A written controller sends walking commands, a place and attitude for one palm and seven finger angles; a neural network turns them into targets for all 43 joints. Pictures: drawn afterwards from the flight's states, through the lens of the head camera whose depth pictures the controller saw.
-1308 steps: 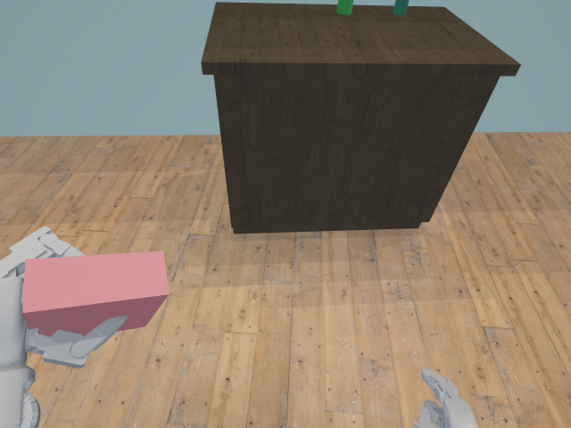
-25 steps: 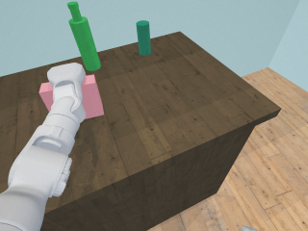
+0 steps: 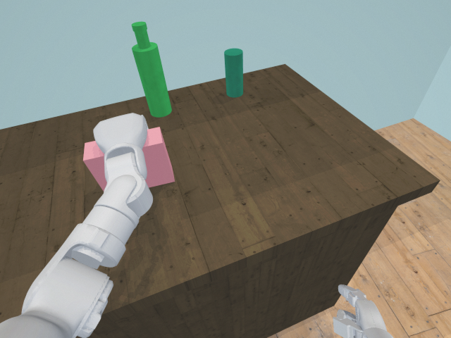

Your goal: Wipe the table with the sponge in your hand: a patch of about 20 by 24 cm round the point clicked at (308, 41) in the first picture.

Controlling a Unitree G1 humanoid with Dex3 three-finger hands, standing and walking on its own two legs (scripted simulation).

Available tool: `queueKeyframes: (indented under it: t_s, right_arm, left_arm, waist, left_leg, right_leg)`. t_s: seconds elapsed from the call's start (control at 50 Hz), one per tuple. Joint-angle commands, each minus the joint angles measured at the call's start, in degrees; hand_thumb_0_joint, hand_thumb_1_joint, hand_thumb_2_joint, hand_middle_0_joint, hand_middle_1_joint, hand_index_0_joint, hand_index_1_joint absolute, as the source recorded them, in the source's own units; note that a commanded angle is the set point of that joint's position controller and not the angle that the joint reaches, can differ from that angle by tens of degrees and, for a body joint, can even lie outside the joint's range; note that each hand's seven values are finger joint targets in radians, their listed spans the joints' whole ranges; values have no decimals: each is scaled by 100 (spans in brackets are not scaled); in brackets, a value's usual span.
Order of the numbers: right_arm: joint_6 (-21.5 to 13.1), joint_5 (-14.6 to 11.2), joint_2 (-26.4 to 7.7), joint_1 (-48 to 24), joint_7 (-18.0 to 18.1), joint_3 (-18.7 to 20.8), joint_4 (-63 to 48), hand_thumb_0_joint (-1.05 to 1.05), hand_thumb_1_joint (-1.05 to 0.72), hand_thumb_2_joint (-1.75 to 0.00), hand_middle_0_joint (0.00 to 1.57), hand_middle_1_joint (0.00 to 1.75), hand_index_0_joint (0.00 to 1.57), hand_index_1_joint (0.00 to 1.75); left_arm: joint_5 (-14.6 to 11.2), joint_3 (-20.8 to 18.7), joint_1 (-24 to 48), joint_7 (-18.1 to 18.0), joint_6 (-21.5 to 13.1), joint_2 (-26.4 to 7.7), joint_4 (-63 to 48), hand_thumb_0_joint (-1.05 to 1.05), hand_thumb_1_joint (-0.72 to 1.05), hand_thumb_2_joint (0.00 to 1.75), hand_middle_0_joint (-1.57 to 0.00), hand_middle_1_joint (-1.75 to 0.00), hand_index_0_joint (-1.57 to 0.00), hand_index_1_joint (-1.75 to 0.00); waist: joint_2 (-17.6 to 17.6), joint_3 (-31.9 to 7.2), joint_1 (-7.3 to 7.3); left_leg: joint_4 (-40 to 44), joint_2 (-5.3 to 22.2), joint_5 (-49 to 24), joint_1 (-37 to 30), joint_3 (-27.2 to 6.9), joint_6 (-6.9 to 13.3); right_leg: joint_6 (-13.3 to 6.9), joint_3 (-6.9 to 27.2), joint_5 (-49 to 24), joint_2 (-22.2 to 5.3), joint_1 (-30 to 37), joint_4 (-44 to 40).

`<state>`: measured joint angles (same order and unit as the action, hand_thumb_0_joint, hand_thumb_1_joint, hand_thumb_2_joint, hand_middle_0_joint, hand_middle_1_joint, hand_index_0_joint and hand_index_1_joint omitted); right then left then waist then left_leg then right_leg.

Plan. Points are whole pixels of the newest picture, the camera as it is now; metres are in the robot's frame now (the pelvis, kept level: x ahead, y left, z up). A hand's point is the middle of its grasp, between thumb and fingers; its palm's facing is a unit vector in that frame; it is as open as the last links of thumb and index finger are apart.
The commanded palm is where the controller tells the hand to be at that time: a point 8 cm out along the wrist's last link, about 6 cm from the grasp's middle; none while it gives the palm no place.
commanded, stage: wipe back along the third lane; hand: left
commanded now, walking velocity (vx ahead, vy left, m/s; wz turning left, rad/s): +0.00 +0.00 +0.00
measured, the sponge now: (135, 170) +0.40 +0.22 +0.10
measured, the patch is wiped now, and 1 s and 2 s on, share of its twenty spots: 1.00 1.00 1.00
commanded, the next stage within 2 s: slide back across to the middle lane in 1.14 s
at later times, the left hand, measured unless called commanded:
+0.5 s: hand (136, 175) +0.35 +0.19 +0.14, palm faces +0.14 -0.06 -0.99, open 8.8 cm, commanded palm +0.30 +0.17 +0.16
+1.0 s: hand (144, 195) +0.30 +0.16 +0.14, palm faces +0.18 -0.09 -0.98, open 8.8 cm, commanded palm +0.25 +0.15 +0.16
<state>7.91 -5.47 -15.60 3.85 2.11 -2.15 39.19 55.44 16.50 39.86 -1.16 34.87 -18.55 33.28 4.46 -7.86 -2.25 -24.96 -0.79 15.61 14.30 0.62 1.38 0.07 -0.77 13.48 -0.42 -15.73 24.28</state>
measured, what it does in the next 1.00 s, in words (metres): stands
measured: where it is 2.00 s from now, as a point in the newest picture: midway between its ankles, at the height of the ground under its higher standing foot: outside the picture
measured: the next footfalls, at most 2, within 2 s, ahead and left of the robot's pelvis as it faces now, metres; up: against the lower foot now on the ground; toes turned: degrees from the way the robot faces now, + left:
none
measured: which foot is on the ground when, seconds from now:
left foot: down 0.00-1.00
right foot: down 0.00-1.00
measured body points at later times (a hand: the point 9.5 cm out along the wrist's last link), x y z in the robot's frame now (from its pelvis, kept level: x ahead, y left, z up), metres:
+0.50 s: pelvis +0.00 +0.00 -0.01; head -0.04 -0.04 +0.44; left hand +0.34 +0.19 +0.20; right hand +0.23 -0.20 -0.09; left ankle -0.04 +0.10 -0.74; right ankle -0.02 -0.12 -0.74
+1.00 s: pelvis -0.02 -0.03 -0.01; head -0.06 -0.08 +0.44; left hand +0.29 +0.16 +0.19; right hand +0.24 -0.23 -0.07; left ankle -0.04 +0.10 -0.74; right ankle -0.02 -0.12 -0.74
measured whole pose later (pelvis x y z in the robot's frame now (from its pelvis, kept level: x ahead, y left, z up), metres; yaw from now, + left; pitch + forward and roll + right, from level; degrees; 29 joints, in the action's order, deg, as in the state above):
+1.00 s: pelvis -0.02 -0.03 -0.01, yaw +0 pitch +0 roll +0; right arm 9.3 -6.0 -16.1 0.3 -1.6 -3.1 35.7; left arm 56.4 20.6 17.3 0.7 40.5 -18.6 1.0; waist 6.3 -6.9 -4.9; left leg -28.7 0.8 17.0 11.2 -0.2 -0.9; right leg -2.2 -1.6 16.1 1.1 -13.6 30.1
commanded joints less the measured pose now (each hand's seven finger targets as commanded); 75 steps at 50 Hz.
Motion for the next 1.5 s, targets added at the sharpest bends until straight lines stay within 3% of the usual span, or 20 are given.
queueKeyframes:
  t_s: [0.0, 0.14, 0.18, 0.4, 0.54, 0.6, 0.74, 0.76, 0.82, 0.86, 0.9, 0.96, 1.12, 1.2, 1.28, 1.32, 1.36, 1.42, 1.44, 1.48]
  right_arm:
    - [-166, 14, -575, -1091, -64, 154, -1048, 0, -90, -90, 20, 30, 20, 30]
    - [-98, 12, -501, -1414, -252, 95, -1201, 0, -90, -90, 20, 30, 20, 30]
    - [-73, -12, -473, -1513, -296, 71, -1215, 0, -90, -90, 20, 30, 20, 30]
    - [-45, -14, -471, -1631, -341, 52, -1253, 0, -90, -90, 20, 30, 20, 30]
    - [-53, -34, -476, -1747, -324, 41, -1296, 0, -90, -90, 20, 30, 20, 30]
    - [-84, -52, -447, -1775, -333, 27, -1311, 0, -90, -90, 20, 30, 20, 30]
    - [-160, -67, -453, -1788, -325, 46, -1351, 0, -90, -90, 20, 30, 20, 30]
    - [-179, -66, -428, -1810, -337, 52, -1382, 0, -90, -90, 20, 30, 20, 30]
    - [-184, -66, -444, -1830, -378, 81, -1420, 0, -90, -90, 20, 30, 20, 30]
    - [-194, -64, -418, -1829, -379, 63, -1420, 0, -90, -90, 20, 30, 20, 30]
    - [-185, -63, -430, -1854, -366, 55, -1400, 0, -90, -90, 20, 30, 20, 30]
    - [-190, -75, -394, -1887, -395, 54, -1480, 0, -90, -90, 20, 30, 20, 30]
    - [-162, -70, -378, -1951, -377, 55, -1570, 0, -90, -90, 20, 30, 20, 30]
    - [-133, -64, -354, -1892, -401, 57, -1563, 0, -90, -90, 20, 30, 20, 30]
    - [-124, -37, -360, -1885, -352, 57, -1587, 0, -90, -90, 20, 30, 20, 30]
    - [-112, -26, -385, -1906, -306, 54, -1582, 0, -90, -90, 20, 30, 20, 30]
    - [-121, -36, -344, -1911, -290, 31, -1602, 0, -90, -90, 20, 30, 20, 30]
    - [-111, -15, -379, -1882, -249, 39, -1630, 0, -90, -90, 20, 30, 20, 30]
    - [-120, -11, -347, -1879, -242, 28, -1693, 0, -90, -90, 20, 30, 20, 30]
    - [-109, -9, -361, -1838, -219, 30, -1660, 0, -90, -90, 20, 30, 20, 30]
  left_arm:
    - [-171, 47, 663, 401, 301, -21, -875, 0, 10, 130, -120, -160, -120, -160]
    - [-156, 310, 78, 497, 519, 258, -1766, 0, 10, 130, -120, -160, -120, -160]
    - [-126, 432, 12, 500, 637, 337, -1932, 0, 10, 130, -120, -160, -120, -160]
    - [-215, 386, -322, 491, 827, 290, -2311, 0, 10, 130, -120, -160, -120, -160]
    - [-303, 126, -652, 483, 823, -19, -2645, 0, 10, 130, -120, -160, -120, -160]
    - [-275, 336, -773, 499, 812, 187, -2726, 0, 10, 130, -120, -160, -120, -160]
    - [-309, 270, -962, 494, 751, 98, -2974, 0, 10, 130, -120, -160, -120, -160]
    - [-321, 430, -1050, 508, 737, 282, -3046, 0, 10, 130, -120, -160, -120, -160]
    - [-358, 200, -1442, 517, 703, 78, -3290, 0, 10, 130, -120, -160, -120, -160]
    - [-367, 417, -1426, 527, 682, 252, -3384, 0, 10, 130, -120, -160, -120, -160]
    - [-368, 210, -1605, 507, 681, 24, -3423, 0, 10, 130, -120, -160, -120, -160]
    - [-433, 348, -1838, 497, 635, 205, -3733, 0, 10, 130, -120, -160, -120, -160]
    - [-463, 170, -2243, 430, 538, 33, -4284, 0, 10, 130, -120, -160, -120, -160]
    - [-439, 408, -2423, 395, 505, 231, -4404, 0, 10, 130, -120, -160, -120, -160]
    - [-446, 52, -2412, 315, 467, -117, -4682, 0, 10, 130, -120, -160, -120, -160]
    - [-471, -381, -2458, 275, 459, -539, -4828, 0, 10, 130, -120, -160, -120, -160]
    - [-470, -183, -2392, 271, 444, -335, -4889, 0, 10, 130, -120, -160, -120, -160]
    - [-497, -655, -2529, 248, 426, -811, -5156, 0, 10, 130, -120, -160, -120, -160]
    - [-501, -489, -2489, 249, 426, -639, -5277, 0, 10, 130, -120, -160, -120, -160]
    - [-529, -591, -2606, 250, 435, -733, -5277, 0, 10, 130, -120, -160, -120, -160]
  waist:
    - [-963, -1090, -48]
    - [-844, -1076, -138]
    - [-615, -862, -152]
    - [-921, -766, -204]
    - [-1050, -607, -241]
    - [-926, -512, -219]
    - [-996, -469, -229]
    - [-973, -517, -230]
    - [-1051, -564, -282]
    - [-1119, -457, -222]
    - [-1127, -339, -257]
    - [-1030, -348, -276]
    - [-1038, -303, -303]
    - [-986, -223, -277]
    - [-1099, -342, -321]
    - [-968, -322, -372]
    - [-937, -246, -338]
    - [-798, -351, -411]
    - [-773, -449, -413]
    - [-728, -294, -397]
  left_leg:
    - [14, 10, -2279, -441, 46, 38]
    - [-170, 58, -2773, -597, -38, -9]
    - [-156, 59, -2710, -533, -52, -34]
    - [-87, 41, -1883, -315, -62, -5]
    - [-33, 20, -1419, -178, -8, 20]
    - [-32, -3, -1338, -188, 16, 16]
    - [-47, -29, -1103, -159, 49, 42]
    - [-75, -49, -1142, -179, 74, 48]
    - [-106, -43, -1241, -146, 69, 50]
    - [-144, -58, -1204, -141, 125, 65]
    - [-133, -56, -1132, -98, 154, 57]
    - [-134, -52, -1165, -140, 139, 58]
    - [-138, -36, -1107, -174, 113, 57]
    - [-183, -37, -1133, -209, 154, 58]
    - [-197, -42, -1183, -211, 154, 66]
    - [-158, -20, -1165, -233, 99, 44]
    - [-146, -12, -1199, -235, 101, 40]
    - [-132, -3, -1262, -278, 64, 37]
    - [-152, -25, -1340, -281, 102, 54]
    - [-140, -10, -1296, -282, 88, 40]
  right_leg:
    - [-341, -302, -2394, 124, 854, 78]
    - [-396, -370, -2638, 160, 866, 298]
    - [-426, -376, -2497, 176, 759, 317]
    - [-421, -342, -1801, 205, 737, 330]
    - [-350, -233, -1407, 180, 767, 218]
    - [-350, -220, -1289, 193, 668, 191]
    - [-317, -137, -1032, 186, 668, 121]
    - [-308, -138, -1116, 180, 699, 126]
    - [-302, -59, -1356, 183, 842, 132]
    - [-263, -64, -1368, 175, 778, 120]
    - [-243, 6, -1288, 174, 759, 67]
    - [-249, -22, -1267, 181, 755, 81]
    - [-252, 92, -1123, 201, 729, 22]
    - [-246, 69, -1152, 201, 663, 43]
    - [-243, 128, -1233, 202, 789, 70]
    - [-280, 212, -1153, 220, 784, 54]
    - [-284, 129, -1105, 214, 725, 89]
    - [-316, 227, -1117, 229, 805, 90]
    - [-305, 179, -1209, 207, 908, 147]
    - [-314, 217, -1085, 218, 801, 85]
